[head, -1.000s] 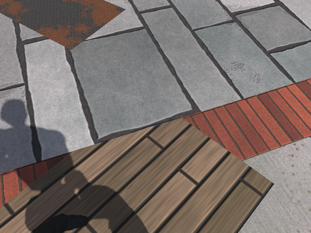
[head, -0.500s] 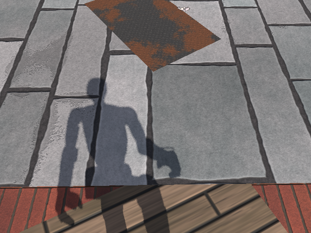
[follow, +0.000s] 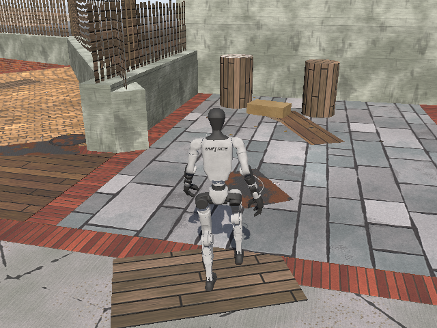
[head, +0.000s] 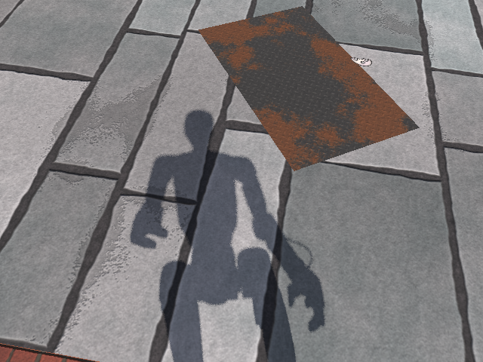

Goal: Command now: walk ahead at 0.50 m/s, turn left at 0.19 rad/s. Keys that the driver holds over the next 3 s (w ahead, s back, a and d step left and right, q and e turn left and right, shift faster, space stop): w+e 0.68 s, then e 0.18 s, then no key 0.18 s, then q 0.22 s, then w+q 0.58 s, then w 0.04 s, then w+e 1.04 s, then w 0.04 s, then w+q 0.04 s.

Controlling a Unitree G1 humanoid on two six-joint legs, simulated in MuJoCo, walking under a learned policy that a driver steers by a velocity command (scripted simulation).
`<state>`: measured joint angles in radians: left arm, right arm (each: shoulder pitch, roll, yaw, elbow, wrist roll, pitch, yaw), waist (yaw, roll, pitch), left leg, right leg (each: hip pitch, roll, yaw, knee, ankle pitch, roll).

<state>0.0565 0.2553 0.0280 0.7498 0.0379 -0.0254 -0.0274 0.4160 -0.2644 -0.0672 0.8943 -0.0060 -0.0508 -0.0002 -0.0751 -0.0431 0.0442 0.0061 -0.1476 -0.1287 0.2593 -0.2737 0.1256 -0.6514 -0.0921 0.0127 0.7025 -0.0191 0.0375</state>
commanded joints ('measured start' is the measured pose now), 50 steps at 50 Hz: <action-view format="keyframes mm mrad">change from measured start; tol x32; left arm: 1 -141 64 6 -102 -8 -26 -6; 7 427 211 61 47 6 -48 33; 50 146 43 24 -46 -8 48 -19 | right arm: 1 77 -131 -21 -18 -10 -17 -11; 28 -509 -64 49 -261 -22 -9 22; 34 -30 -254 -10 -186 -54 -44 -31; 50 -145 -122 12 -129 -8 -16 -10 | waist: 1 -29 120 17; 8 120 -278 -315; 21 107 -13 7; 35 31 349 -332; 50 79 179 -87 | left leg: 1 45 285 -119 -31 555 77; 6 38 255 12 412 922 4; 8 -498 0 117 1026 -206 -63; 9 -610 78 34 1072 -179 -46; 32 -229 109 107 197 128 -111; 35 258 615 -621 18 -67 83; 41 -125 416 -1 56 783 38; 50 -166 367 207 54 791 44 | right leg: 1 23 41 -57 -101 32 -46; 6 517 124 -68 -239 -106 -171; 8 932 -296 730 -378 -196 -390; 32 530 12 376 -218 326 -179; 36 19 147 102 503 -500 -110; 50 236 110 -26 60 -139 -46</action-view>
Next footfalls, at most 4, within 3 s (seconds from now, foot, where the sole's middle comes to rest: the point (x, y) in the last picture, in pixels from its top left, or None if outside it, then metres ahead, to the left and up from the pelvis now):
0.12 right None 0.26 -0.12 -0.78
0.66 left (222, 324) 0.56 0.01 -0.78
1.12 right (305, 315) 0.57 -0.22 -0.78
1.54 left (228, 311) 0.60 0.00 -0.78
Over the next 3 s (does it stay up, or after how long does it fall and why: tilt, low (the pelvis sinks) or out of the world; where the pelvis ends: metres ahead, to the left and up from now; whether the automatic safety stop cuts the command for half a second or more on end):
stays up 1.26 -0.24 -0.01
